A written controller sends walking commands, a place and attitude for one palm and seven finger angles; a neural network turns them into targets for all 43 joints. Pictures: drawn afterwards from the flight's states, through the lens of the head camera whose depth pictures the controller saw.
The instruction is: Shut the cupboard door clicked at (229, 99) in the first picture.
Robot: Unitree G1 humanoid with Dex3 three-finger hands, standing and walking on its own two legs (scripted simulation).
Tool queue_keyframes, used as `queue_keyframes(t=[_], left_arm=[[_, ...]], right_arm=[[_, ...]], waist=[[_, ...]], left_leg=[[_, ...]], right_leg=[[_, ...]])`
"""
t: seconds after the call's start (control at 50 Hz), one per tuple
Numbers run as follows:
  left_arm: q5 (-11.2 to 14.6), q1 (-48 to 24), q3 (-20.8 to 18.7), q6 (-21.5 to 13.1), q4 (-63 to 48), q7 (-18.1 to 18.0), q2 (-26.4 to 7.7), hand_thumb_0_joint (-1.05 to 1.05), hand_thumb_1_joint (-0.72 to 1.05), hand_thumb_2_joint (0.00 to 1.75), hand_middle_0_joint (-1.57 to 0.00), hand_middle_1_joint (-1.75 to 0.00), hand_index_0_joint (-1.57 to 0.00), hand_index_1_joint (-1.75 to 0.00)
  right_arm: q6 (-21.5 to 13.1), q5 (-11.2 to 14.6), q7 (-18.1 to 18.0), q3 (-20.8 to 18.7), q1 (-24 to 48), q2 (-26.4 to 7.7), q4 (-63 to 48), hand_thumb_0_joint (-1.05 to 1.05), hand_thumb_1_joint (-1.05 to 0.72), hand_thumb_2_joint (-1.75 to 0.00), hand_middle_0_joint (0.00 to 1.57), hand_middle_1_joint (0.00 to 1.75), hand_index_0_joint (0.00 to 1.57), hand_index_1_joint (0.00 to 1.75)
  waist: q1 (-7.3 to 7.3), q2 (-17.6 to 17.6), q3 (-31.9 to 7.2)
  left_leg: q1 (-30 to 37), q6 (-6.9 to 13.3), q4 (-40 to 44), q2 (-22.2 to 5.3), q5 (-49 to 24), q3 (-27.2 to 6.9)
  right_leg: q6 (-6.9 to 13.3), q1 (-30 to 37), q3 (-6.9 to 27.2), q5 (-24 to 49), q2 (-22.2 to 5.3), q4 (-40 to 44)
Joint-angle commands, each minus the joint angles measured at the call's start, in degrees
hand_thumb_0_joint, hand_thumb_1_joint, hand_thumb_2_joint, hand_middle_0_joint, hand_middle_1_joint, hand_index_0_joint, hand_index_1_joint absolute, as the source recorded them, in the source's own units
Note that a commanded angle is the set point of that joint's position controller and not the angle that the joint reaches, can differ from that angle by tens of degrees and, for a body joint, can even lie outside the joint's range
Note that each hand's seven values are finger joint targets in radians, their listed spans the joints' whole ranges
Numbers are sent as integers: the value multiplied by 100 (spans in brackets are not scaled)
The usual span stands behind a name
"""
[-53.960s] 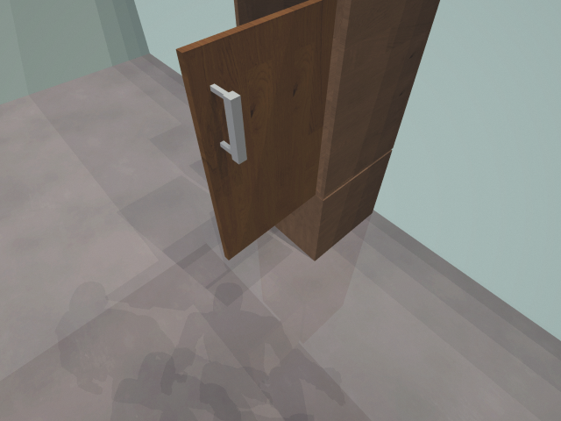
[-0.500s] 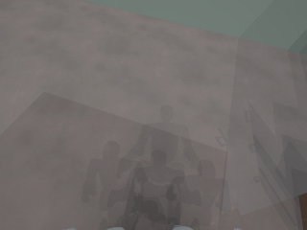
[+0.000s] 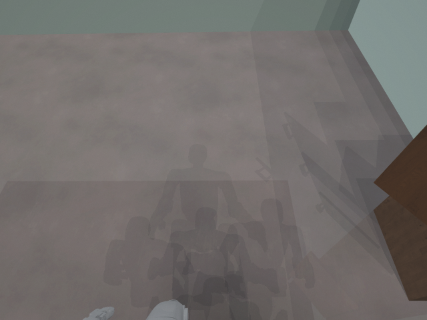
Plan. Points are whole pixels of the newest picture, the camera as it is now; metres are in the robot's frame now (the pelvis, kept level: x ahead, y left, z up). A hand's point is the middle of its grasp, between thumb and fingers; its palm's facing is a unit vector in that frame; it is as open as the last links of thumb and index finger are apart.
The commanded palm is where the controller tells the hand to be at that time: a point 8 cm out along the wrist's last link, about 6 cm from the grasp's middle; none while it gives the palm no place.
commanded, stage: turn to face it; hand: left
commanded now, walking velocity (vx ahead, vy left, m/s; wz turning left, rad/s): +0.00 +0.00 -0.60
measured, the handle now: out of the picture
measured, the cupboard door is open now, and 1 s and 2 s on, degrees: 35 35 35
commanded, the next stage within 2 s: take the last steps up to it in 1.48 s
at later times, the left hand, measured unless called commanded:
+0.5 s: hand (137, 292) +0.19 +0.19 -0.16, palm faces -0.30 -0.92 -0.23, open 7.4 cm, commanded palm none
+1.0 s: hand (159, 274) +0.23 +0.15 -0.18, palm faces -0.54 -0.82 -0.20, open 7.4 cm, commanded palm none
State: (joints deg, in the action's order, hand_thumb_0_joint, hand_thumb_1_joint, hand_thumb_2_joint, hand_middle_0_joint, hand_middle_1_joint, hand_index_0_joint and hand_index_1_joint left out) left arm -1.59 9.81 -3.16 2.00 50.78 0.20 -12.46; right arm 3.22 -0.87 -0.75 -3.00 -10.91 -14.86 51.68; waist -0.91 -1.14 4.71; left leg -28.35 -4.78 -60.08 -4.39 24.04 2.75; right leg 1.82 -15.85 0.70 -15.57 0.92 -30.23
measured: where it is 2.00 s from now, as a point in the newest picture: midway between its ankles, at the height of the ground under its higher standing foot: outside the picture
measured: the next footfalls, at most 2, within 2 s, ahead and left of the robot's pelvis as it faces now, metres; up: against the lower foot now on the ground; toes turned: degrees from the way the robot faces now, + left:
left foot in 0.18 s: +0.08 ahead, +0.14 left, +0.00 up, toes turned -4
right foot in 0.54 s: +0.01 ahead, -0.12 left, +0.00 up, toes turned -25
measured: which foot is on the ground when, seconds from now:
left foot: up 0.00-0.16, down 0.18-0.54, up 0.56-0.88, down 0.90-1.00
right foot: down 0.00-0.18, up 0.20-0.52, down 0.54-0.90, up 0.92-1.00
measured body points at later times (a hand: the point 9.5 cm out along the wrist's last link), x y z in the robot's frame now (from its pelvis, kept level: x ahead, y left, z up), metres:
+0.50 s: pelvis +0.02 +0.02 +0.00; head +0.07 +0.01 +0.45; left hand +0.21 +0.23 -0.14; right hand -0.01 -0.25 -0.14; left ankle +0.04 +0.14 -0.74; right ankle -0.03 -0.11 -0.71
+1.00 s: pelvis +0.05 +0.02 -0.01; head +0.10 +0.02 +0.44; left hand +0.26 +0.19 -0.16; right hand -0.02 -0.24 -0.13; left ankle +0.12 +0.11 -0.74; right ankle -0.05 -0.08 -0.68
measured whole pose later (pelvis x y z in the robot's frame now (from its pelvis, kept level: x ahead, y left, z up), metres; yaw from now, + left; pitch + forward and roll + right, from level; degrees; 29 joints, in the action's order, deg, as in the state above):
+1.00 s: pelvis +0.05 +0.02 -0.01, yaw -35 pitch +1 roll -2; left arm -1.4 10.2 -4.5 4.0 52.2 1.2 -14.9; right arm 0.0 -1.8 -1.3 -0.6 -11.2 -12.2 49.0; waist 0.2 2.4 4.0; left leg -18.6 0.8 -34.6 -4.0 17.4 5.2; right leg -1.3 -26.0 2.9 -29.1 2.5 -56.8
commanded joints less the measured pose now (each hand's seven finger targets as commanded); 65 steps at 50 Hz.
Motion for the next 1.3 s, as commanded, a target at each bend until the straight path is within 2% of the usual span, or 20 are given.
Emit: queue_keyframes(t=[0.0,0.12,0.16,0.18,0.28,0.4,0.48,0.5,0.52,0.58,0.64,0.78,0.84,0.88,0.9,0.96,1.2,1.22,1.26,1.28], left_arm=[[5,155,-337,-97,-380,-49,-1253,0,90,90,-20,-30,-20,-30],[56,-157,-353,-19,-440,-36,-1120,0,90,90,-20,-30,-20,-30],[127,65,-237,15,-641,43,-596,0,90,90,-20,-30,-20,-30],[51,-124,-257,11,-673,69,-778,0,90,90,-20,-30,-20,-30],[56,-186,-280,116,-511,199,-560,0,90,90,-20,-30,-20,-30],[49,-458,-223,93,-565,239,-442,0,90,90,-20,-30,-20,-30],[39,40,-258,5,-415,207,-622,0,90,90,-20,-30,-20,-30],[8,477,-322,-46,-290,157,-994,0,90,90,-20,-30,-20,-30],[-36,791,-448,-130,-205,62,-1650,0,90,90,-20,-30,-20,-30],[56,463,-408,-118,-233,-93,-1488,0,90,90,-20,-30,-20,-30],[44,-93,-296,-111,-446,-87,-1185,0,90,90,-20,-30,-20,-30],[-3,-19,-355,-75,-383,-38,-1350,0,90,90,-20,-30,-20,-30],[55,-234,-346,-27,-396,-27,-1265,0,90,90,-20,-30,-20,-30],[142,62,-234,38,-558,47,-631,0,90,90,-20,-30,-20,-30],[81,-129,-235,6,-681,72,-719,0,90,90,-20,-30,-20,-30],[34,-151,-319,39,-465,147,-746,0,90,90,-20,-30,-20,-30],[47,-3,-189,8,-280,161,-484,0,90,90,-20,-30,-20,-30],[23,307,-224,-30,-192,124,-734,0,90,90,-20,-30,-20,-30],[20,874,-356,-127,12,-6,-1602,0,90,90,-20,-30,-20,-30],[22,810,-374,-127,19,-73,-1557,0,90,90,-20,-30,-20,-30]], right_arm=[[-161,17,-18,-101,142,-332,-544,0,-90,-90,20,30,20,30],[-304,65,-101,-105,-493,-429,-408,0,-90,-90,20,30,20,30],[-369,-71,-150,-241,-741,-1338,-486,0,-90,-90,20,30,20,30],[-366,-113,-168,-225,-760,-1315,-499,0,-90,-90,20,30,20,30],[-376,-119,-189,-131,-272,-865,-582,0,-90,-90,20,30,20,30],[-324,-111,-125,-233,-544,-992,-377,0,-90,-90,20,30,20,30],[-274,-59,-67,-285,-358,-1080,-375,0,-90,-90,20,30,20,30],[-266,-6,-28,-275,-295,-931,-437,0,-90,-90,20,30,20,30],[-249,17,10,-131,-75,-388,-729,0,-90,-90,20,30,20,30],[-157,18,-100,-118,271,-569,-729,0,-90,-90,20,30,20,30],[-149,-5,-23,-101,-16,-484,-473,0,-90,-90,20,30,20,30],[-201,37,-25,-85,-12,-367,-558,0,-90,-90,20,30,20,30],[-287,58,-81,-82,-555,-431,-398,0,-90,-90,20,30,20,30],[-373,-74,-126,-232,-771,-1304,-418,0,-90,-90,20,30,20,30],[-351,-100,-147,-234,-921,-1436,-503,0,-90,-90,20,30,20,30],[-417,-129,-175,-123,-391,-986,-572,0,-90,-90,20,30,20,30],[-287,-61,-83,-249,-560,-1025,-187,0,-90,-90,20,30,20,30],[-272,-21,-45,-250,-526,-915,-205,0,-90,-90,20,30,20,30],[-207,21,-23,-82,20,-347,-570,0,-90,-90,20,30,20,30],[-161,20,-81,-70,115,-349,-567,0,-90,-90,20,30,20,30]], waist=[[174,902,-655],[-144,762,-900],[-167,-1677,-977],[-243,-1209,-827],[23,-956,-672],[-163,-1217,-702],[154,-917,-751],[374,-116,-928],[555,1828,-846],[402,1802,-696],[79,1028,-846],[119,1058,-728],[-174,897,-841],[-165,-1476,-970],[-280,-1342,-807],[20,-849,-633],[52,-1001,-834],[190,-588,-878],[560,1500,-735],[503,1374,-725]], left_leg=[[-71,-24,800,108,-45,-81],[1803,124,3474,177,-1151,-149],[2699,1170,4373,-2126,-2212,-2281],[2251,1545,4310,-2431,-2485,-2358],[2288,1222,3841,-1506,-3893,-471],[2277,1146,3608,-1603,-3737,59],[1657,687,2779,-1453,-2950,441],[999,375,1938,-1165,-2126,706],[-609,25,538,-209,1004,988],[-1167,37,-875,-214,788,-381],[-363,-50,-363,-189,5,-166],[320,-6,1499,179,-14,-19],[1574,55,3188,276,-1060,11],[2665,869,4295,-1730,-1479,-2017],[2073,1391,4425,-2409,-1812,-2423],[1917,1311,4118,-1797,-3208,-1343],[1807,866,3148,-1446,-3096,180],[1274,592,2666,-1244,-2496,330],[-523,90,486,-5,1310,510],[-821,130,-117,-56,1200,-82]], right_leg=[[932,633,1633,1949,-1349,974],[357,-192,1766,1770,-850,161],[-271,-1693,276,-1793,334,-1928],[-307,-1663,241,-2058,108,-3019],[-512,-1599,-99,-1225,-219,-3356],[-412,-796,-563,-1037,-135,-1689],[-208,542,-738,287,-32,177],[25,1405,-31,1008,-590,712],[653,2087,2113,2692,-2124,1104],[1091,1403,2192,2657,-1993,1062],[847,808,1223,2461,-1422,885],[889,466,1771,1888,-1307,845],[460,-136,1777,1727,-1004,329],[-193,-1645,567,-1022,289,-1404],[-275,-1562,149,-2039,186,-2679],[-423,-1706,190,-1420,-166,-3875],[-253,375,-694,120,-16,69],[-121,1122,-317,694,-274,724],[969,1539,2080,2967,-2385,1209],[1175,1481,2008,3164,-2260,1111]])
